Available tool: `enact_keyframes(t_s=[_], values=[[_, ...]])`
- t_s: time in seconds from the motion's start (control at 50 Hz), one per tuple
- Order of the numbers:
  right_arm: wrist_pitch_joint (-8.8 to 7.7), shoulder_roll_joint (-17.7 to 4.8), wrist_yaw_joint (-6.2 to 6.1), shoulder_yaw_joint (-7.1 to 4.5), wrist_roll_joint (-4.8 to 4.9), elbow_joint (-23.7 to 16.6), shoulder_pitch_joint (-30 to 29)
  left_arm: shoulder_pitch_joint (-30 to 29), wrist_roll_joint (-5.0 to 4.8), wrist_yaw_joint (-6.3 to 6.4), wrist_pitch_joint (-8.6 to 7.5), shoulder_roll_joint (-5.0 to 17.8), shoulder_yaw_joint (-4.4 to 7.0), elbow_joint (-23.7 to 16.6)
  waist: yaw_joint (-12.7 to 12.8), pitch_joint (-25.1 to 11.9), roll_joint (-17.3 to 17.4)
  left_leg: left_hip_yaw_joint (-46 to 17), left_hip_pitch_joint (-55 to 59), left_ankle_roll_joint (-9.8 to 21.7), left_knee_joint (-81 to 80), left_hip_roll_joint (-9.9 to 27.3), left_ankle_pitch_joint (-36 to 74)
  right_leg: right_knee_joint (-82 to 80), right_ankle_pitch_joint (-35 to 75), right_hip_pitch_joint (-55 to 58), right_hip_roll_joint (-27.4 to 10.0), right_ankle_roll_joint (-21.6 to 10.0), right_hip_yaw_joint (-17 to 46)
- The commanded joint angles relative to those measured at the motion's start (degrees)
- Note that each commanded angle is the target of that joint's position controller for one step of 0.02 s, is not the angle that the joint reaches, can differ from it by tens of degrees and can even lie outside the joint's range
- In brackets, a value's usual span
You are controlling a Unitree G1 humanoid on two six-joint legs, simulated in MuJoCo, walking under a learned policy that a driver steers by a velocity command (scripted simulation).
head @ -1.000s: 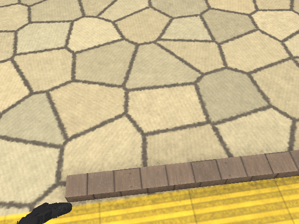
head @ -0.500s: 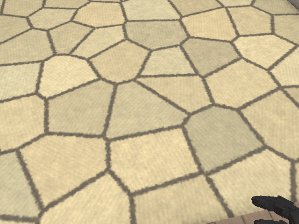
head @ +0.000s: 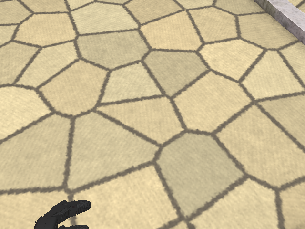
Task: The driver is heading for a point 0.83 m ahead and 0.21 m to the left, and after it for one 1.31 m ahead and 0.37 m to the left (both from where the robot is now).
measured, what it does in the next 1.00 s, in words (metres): walks ahead: left foot 0.06 m lower, then right foot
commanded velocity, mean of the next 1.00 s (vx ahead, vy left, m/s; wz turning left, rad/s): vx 0.39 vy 0.00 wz -0.01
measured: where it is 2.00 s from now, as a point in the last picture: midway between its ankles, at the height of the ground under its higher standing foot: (121, 169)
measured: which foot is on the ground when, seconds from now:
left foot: down 0.00-0.02, up 0.04-0.44, down 0.46-0.94, up 0.96-1.00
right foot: down 0.00-0.46, up 0.48-0.88, down 0.90-1.00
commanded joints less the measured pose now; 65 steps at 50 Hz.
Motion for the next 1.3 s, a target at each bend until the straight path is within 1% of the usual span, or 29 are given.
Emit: enact_keyframes(t_s=[0.02,0.04,0.08,0.14,0.22,0.32,0.4,0.44,0.46,0.48,0.5,0.52,0.54,0.56,0.6,0.68,0.74,0.82,0.9,0.92,0.94,0.96,1.0,1.04,1.1,1.16,1.2,1.22,1.3], values=[[-2.44,-5.8,0.25,-0.25,0.44,-6.0,-2.6,30.2,-0.18,1.43,0.08,15.6,6.24,2.9,16.6,-25.5,-14.9,0.5,-33.2,0.2,46.5,-4.6,16.6,-19.8,-23.1,53.9,-15.5,-17.4,36.1],[-3.18,-6.8,0.94,-1.17,0.46,-6.8,-3.2,25.0,0.21,1.69,0.02,14.2,4.83,2.5,12.9,-22.0,-16.9,-6.3,-40.5,1.8,55.3,-3.9,-4.8,-26.9,-24.5,49.8,-18.9,-18.1,44.7],[-2.66,-7.4,1.23,-1.57,1.35,-9.6,-8.7,16.0,0.33,1.21,-0.40,9.8,3.28,1.8,8.0,-8.5,-7.1,-5.6,-41.2,3.8,52.9,1.6,-1.9,-27.9,-20.3,32.8,-16.7,-14.6,32.9],[0.02,-4.3,0.51,-1.72,0.75,-8.7,-5.4,9.3,-0.17,0.50,-1.06,6.7,2.78,2.7,1.5,-2.6,-8.2,-5.1,-31.6,3.2,41.9,4.3,-1.4,-32.4,-11.8,18.2,-11.7,-11.4,19.7],[-0.16,-3.8,1.36,-1.33,-1.13,-7.6,-8.3,9.6,0.04,0.79,-1.87,11.0,4.42,4.0,1.7,-3.2,-5.5,-2.6,-25.0,1.8,28.7,4.2,14.2,-33.8,-0.8,16.7,-10.9,-12.3,10.7],[-0.20,-4.8,2.46,-1.15,0.42,-9.7,-16.5,13.3,-1.38,1.54,-1.09,13.3,5.26,6.4,4.8,-2.5,-6.2,-3.3,-24.2,0.2,11.3,3.7,19.9,-28.6,-6.3,21.4,-12.1,-9.8,9.4],[0.45,-6.1,2.83,-1.75,0.86,-8.5,-14.9,12.8,-0.93,1.88,0.07,12.9,5.01,7.6,3.9,-1.8,-5.7,-2.5,-20.3,0.8,7.3,4.6,18.3,-20.4,-13.0,21.4,-13.5,-7.5,10.8],[0.48,-7.0,2.39,-2.89,0.53,-4.3,-6.9,13.3,-0.15,1.70,1.06,10.3,4.15,8.6,1.2,-3.8,-1.7,2.4,-9.5,1.2,4.1,1.4,14.5,-7.8,-16.6,17.9,-9.4,-5.0,7.6],[0.22,-8.4,2.33,-3.70,-0.11,-1.5,0.8,13.7,0.62,1.46,1.12,7.0,3.18,8.9,-1.4,-5.9,4.4,0.3,-2.3,1.7,3.5,2.9,12.9,9.5,-17.0,13.9,-4.9,-2.8,3.2],[-0.25,-12.0,2.33,-3.78,-1.46,-0.8,4.9,13.2,2.17,1.45,0.73,3.1,2.16,7.5,-0.7,-3.5,16.3,-12.1,2.5,1.5,5.8,9.6,21.9,33.9,-27.8,-1.7,-1.1,-0.2,2.1],[-0.30,-12.2,2.30,-2.70,-0.72,-3.3,4.4,23.5,2.09,1.16,-0.63,1.7,1.66,9.1,4.2,-6.9,20.3,-20.5,7.8,4.4,10.6,13.6,39.9,47.0,-30.6,-11.9,0.5,-0.6,7.0],[-0.12,-16.6,2.53,-4.92,-0.06,-1.8,5.6,22.5,-1.39,1.51,-1.65,5.8,2.27,6.4,3.1,-11.6,21.4,-39.4,10.0,12.6,-5.6,20.4,6.7,44.3,-20.7,-18.9,0.0,0.2,6.3],[-0.88,-13.1,2.81,-3.99,-0.31,-2.7,3.2,12.8,-2.77,2.51,-1.89,9.3,2.90,5.0,1.2,-6.9,9.2,-42.1,7.1,13.7,-9.1,20.5,-8.3,46.5,-16.4,-22.9,-2.9,-0.7,6.8],[-1.14,-10.0,2.44,-2.64,-1.37,-3.3,-1.3,6.5,-2.17,3.37,-1.30,10.3,2.99,4.0,0.9,-3.0,1.0,-37.0,1.4,12.1,-9.4,18.8,-11.1,44.1,-10.1,-22.9,-4.7,-1.3,7.4],[-2.74,-7.9,1.59,-1.61,-2.29,-3.9,-7.5,8.3,-0.38,3.60,-0.52,10.0,3.26,4.6,5.4,-0.5,3.9,-26.2,-7.9,9.4,-8.3,14.2,9.9,31.2,-1.0,-14.4,-6.6,-0.8,10.2],[-2.78,-5.9,-0.88,-1.29,-1.34,-0.3,-1.6,5.2,0.68,2.92,0.14,5.6,2.56,4.5,4.3,-3.3,3.1,-10.0,-4.8,5.7,-6.8,8.8,47.1,11.7,4.0,-5.6,-3.7,1.2,6.3],[-1.82,-6.0,-2.20,-1.15,-0.88,0.8,-0.2,0.2,0.06,2.00,0.30,2.7,1.55,3.8,2.8,-4.4,2.7,-4.3,-3.0,3.0,-6.5,5.9,52.0,-5.4,10.9,1.9,-0.2,1.3,3.6],[-0.66,-5.9,-2.60,-1.40,-0.77,2.7,1.8,-3.1,0.17,0.44,0.17,3.8,1.45,3.5,1.6,-3.8,3.4,-4.1,-0.2,3.8,-5.2,6.6,50.5,-12.3,14.2,7.4,1.7,0.3,3.2],[0.02,-6.3,-1.97,-1.89,-0.82,2.2,-2.2,6.7,1.72,0.46,-0.87,8.0,2.66,7.2,7.2,-8.1,1.9,-4.4,2.2,3.3,8.2,4.5,55.2,-22.3,21.7,21.8,2.5,-4.5,3.4],[-0.53,-5.0,-1.49,-1.52,-1.93,1.1,-1.6,12.6,2.69,1.12,-0.86,11.5,3.36,8.7,7.9,-14.8,-1.9,-4.0,-7.8,1.5,18.0,1.5,41.6,-16.6,45.4,39.2,-5.0,-8.7,10.7],[-0.94,-0.2,-0.93,-0.12,-2.23,2.8,6.1,15.4,3.01,1.50,0.00,10.9,2.71,9.6,6.1,-22.6,-12.0,-3.4,-22.3,-3.1,35.4,-3.7,4.1,-13.3,62.4,55.4,-19.1,-19.9,23.2],[-0.61,-2.7,-0.20,-0.54,-1.52,3.8,6.5,15.8,1.69,1.61,0.86,6.4,1.51,10.2,6.7,-25.8,-12.2,-6.0,-24.8,-4.3,41.5,-4.5,-21.2,-16.4,57.3,53.9,-21.7,-22.6,28.9],[1.48,-5.4,-0.76,-1.87,-0.04,1.8,-1.8,5.9,0.53,1.93,1.83,5.8,1.18,8.7,5.0,-12.7,-5.7,-4.9,-28.6,-4.7,42.3,-0.8,-18.0,-22.7,27.2,37.2,-16.4,-17.1,24.0],[3.87,-4.0,-2.01,-2.14,-1.06,1.2,-3.8,-1.0,1.38,2.19,2.50,6.5,1.17,7.8,1.7,-6.0,-6.6,-4.0,-21.2,-5.1,32.0,1.2,-13.1,-28.5,7.8,20.2,-12.0,-12.3,18.5],[4.39,-1.2,-2.55,-1.50,-1.57,2.2,-2.8,-1.1,2.24,2.53,3.46,7.2,1.69,8.8,1.3,-6.5,-9.6,-1.2,-11.6,-4.6,20.3,-0.3,-4.9,-30.5,-1.4,13.8,-8.2,-10.8,13.8],[4.44,-1.8,-2.03,-1.78,-2.35,3.4,-2.5,0.0,0.91,2.80,3.77,6.4,1.41,10.5,0.3,-6.8,-8.5,0.6,-4.1,-2.7,10.3,-1.3,6.5,-30.1,-16.5,11.4,-6.5,-7.3,12.2],[4.58,-3.9,-2.15,-1.86,-3.28,1.9,-4.7,2.6,0.99,2.67,3.76,5.4,0.98,12.4,1.3,-2.1,-5.7,-3.2,-5.9,-0.4,3.4,2.1,3.6,-28.4,-25.1,10.0,-4.1,-2.2,11.4],[4.50,-7.8,-2.46,-2.76,-2.45,2.0,-6.9,4.3,0.69,2.88,3.93,6.6,1.57,12.4,4.3,0.8,0.5,-4.1,-14.5,1.0,1.5,2.3,-7.6,-26.7,-21.4,14.0,-1.0,-0.4,8.0],[2.14,-3.7,-2.21,-1.80,-2.06,2.7,-10.9,5.5,1.23,3.73,4.01,5.8,1.54,14.4,5.4,1.2,4.8,-4.8,-21.5,-0.6,-3.5,1.8,-9.2,-19.2,-6.5,25.4,0.2,-0.2,5.3]])
Velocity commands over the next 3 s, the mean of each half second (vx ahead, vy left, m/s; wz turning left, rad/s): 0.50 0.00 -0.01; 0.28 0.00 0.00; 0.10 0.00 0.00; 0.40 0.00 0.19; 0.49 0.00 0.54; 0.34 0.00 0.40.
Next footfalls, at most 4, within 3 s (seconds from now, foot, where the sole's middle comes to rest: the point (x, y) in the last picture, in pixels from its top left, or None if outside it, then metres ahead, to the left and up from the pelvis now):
0.46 left None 0.32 0.17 -0.78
0.90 right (150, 196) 0.59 0.00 -0.78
1.20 left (95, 215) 0.53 0.24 -0.78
2.04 left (96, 135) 0.94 0.25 -0.78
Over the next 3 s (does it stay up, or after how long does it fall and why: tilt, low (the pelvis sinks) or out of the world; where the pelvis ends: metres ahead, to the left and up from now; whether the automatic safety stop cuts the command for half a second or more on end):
stays up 1.24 0.30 -0.02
